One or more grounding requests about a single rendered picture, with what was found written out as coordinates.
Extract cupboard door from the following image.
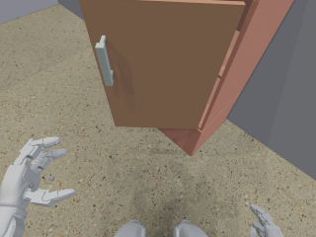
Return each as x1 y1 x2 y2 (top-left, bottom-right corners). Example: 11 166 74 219
78 0 246 129

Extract left robot thigh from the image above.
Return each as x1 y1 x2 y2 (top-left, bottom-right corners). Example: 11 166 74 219
114 222 146 237

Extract robot thigh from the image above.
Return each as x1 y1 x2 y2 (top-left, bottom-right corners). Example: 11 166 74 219
173 223 207 237
114 222 146 237

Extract left robot hand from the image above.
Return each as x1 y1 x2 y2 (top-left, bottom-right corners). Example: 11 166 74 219
0 136 76 209

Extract right robot thigh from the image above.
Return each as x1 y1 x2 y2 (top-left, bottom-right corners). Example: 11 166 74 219
173 223 207 237

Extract handle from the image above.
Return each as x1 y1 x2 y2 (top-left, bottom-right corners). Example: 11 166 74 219
95 36 114 86

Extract left robot forearm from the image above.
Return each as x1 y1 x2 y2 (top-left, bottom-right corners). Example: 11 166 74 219
0 204 28 237

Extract right robot hand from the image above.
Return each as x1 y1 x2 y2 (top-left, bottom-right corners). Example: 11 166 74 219
249 203 284 237

